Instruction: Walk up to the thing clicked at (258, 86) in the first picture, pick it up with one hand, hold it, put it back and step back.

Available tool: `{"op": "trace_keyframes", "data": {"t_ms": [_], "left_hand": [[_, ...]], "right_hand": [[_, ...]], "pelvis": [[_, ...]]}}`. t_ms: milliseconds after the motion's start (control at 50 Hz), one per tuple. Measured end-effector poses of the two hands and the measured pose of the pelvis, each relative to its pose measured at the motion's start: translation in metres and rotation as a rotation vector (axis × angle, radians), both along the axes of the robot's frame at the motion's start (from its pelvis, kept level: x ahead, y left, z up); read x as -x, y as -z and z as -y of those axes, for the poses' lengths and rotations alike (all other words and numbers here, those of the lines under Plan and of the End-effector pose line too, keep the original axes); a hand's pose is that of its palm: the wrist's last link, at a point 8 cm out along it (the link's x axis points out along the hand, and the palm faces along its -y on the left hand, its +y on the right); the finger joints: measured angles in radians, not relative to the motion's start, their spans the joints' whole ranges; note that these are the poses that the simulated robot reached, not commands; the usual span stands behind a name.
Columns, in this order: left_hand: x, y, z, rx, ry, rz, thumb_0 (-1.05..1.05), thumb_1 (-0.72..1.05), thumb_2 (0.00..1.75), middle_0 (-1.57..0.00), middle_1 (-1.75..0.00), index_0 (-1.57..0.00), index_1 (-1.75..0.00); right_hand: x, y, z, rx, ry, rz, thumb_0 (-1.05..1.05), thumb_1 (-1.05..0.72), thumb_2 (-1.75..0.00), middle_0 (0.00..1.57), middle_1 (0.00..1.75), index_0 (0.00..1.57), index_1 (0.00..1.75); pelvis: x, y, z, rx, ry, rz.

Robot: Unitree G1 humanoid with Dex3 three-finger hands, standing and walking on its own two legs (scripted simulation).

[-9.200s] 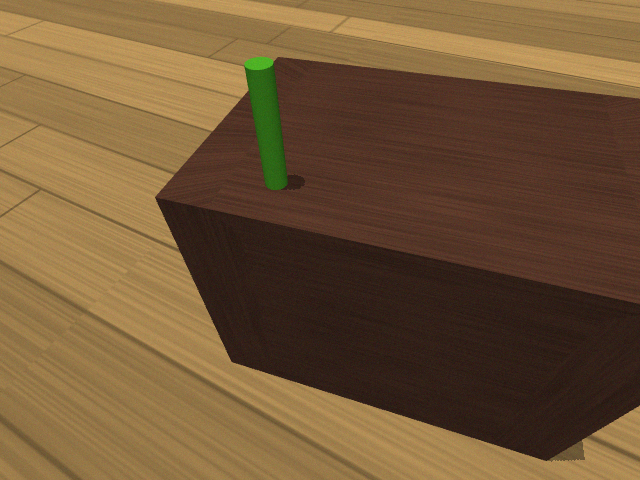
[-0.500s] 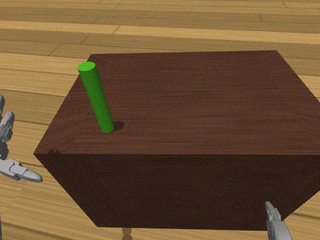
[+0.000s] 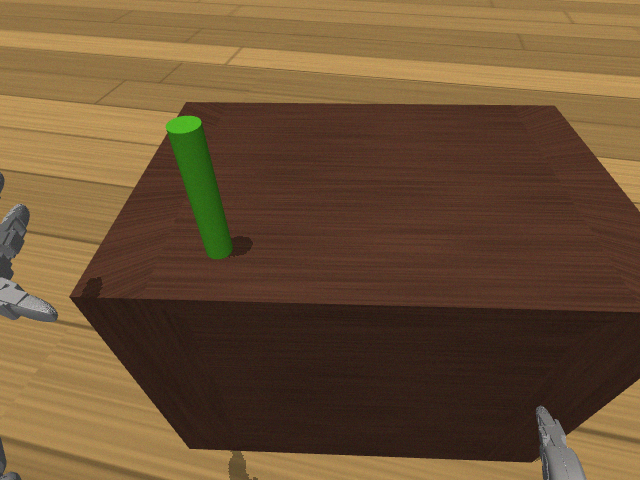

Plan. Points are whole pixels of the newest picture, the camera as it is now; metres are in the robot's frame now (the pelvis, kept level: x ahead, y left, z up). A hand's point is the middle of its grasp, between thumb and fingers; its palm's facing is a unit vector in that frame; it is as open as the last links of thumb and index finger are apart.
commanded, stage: go down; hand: left
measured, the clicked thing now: (204, 195) +0.49 +0.21 +0.10
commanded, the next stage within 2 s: approach in 1.96 s
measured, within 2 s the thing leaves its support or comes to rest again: neither
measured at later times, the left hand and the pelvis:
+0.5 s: hand (35, 220) +0.37 +0.37 +0.16, palm faces +0.19 -0.98 -0.02, open 17.7 cm; pelvis +0.01 +0.01 +0.00, yaw -1 degrees
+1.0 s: hand (31, 206) +0.39 +0.38 +0.17, palm faces +0.20 -0.98 -0.02, open 17.7 cm; pelvis +0.01 +0.01 -0.01, yaw -1 degrees
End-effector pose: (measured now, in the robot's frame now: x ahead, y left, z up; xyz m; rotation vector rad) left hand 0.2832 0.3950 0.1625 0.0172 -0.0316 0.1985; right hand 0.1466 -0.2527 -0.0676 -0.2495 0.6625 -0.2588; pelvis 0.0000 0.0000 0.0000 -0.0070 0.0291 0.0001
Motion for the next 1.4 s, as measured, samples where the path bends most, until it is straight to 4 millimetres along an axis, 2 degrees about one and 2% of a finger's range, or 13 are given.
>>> {"op": "trace_keyframes", "data": {"t_ms": [160, 300, 460, 620, 820, 1020, 1400], "left_hand": [[-0.023, -0.006, -0.007, 0.025, 0.033, -0.044, -0.01, -0.59, 0.08, -0.02, -0.03, -0.02, -0.05], [-0.038, -0.002, -0.015, 0.026, 0.005, -0.048, -0.01, -0.6, 0.08, -0.03, -0.04, -0.02, -0.05], [-0.05, -0.001, -0.021, 0.006, 0.003, -0.049, -0.01, -0.59, 0.08, -0.03, -0.04, -0.03, -0.05], [-0.053, -0.005, -0.027, 0.007, 0.015, -0.049, -0.01, -0.6, 0.08, -0.04, -0.05, -0.04, -0.06], [-0.06, 0.0, -0.032, 0.014, 0.007, -0.064, -0.01, -0.61, 0.07, -0.04, -0.05, -0.04, -0.05], [-0.071, -0.008, -0.036, 0.006, -0.003, -0.046, -0.01, -0.61, 0.07, -0.04, -0.05, -0.04, -0.06], [-0.082, -0.006, -0.052, 0.015, -0.019, -0.05, -0.01, -0.6, 0.07, -0.04, -0.05, -0.04, -0.06]], "right_hand": [[0.013, 0.0, -0.003, 0.019, -0.007, 0.006, -0.01, 0.53, -0.06, 0.06, 0.05, 0.06, 0.05], [0.025, 0.002, -0.001, 0.037, 0.008, -0.022, -0.01, 0.53, -0.06, 0.06, 0.05, 0.06, 0.05], [0.01, 0.003, -0.009, 0.034, 0.012, -0.016, -0.02, 0.53, -0.06, 0.06, 0.05, 0.06, 0.05], [-0.004, 0.004, -0.012, 0.023, 0.016, -0.002, -0.01, 0.52, -0.06, 0.06, 0.05, 0.06, 0.05], [-0.003, 0.011, -0.011, 0.031, 0.004, -0.052, -0.01, 0.52, -0.06, 0.06, 0.05, 0.06, 0.05], [-0.004, 0.005, -0.002, 0.056, 0.026, -0.031, -0.01, 0.51, -0.06, 0.06, 0.05, 0.06, 0.05], [-0.007, 0.004, -0.004, 0.073, 0.016, -0.02, -0.01, 0.52, -0.06, 0.06, 0.05, 0.06, 0.05]], "pelvis": [[0.007, 0.001, -0.002, 0.003, 0.008, -0.027], [0.005, 0.002, -0.004, 0.005, 0.019, -0.055], [-0.003, 0.003, -0.006, 0.01, 0.021, -0.077], [-0.013, 0.003, -0.009, 0.011, 0.02, -0.091], [-0.014, 0.005, -0.009, 0.013, 0.014, -0.109], [-0.015, 0.006, -0.007, 0.014, 0.016, -0.126], [-0.016, 0.012, -0.009, 0.021, 0.015, -0.168]]}}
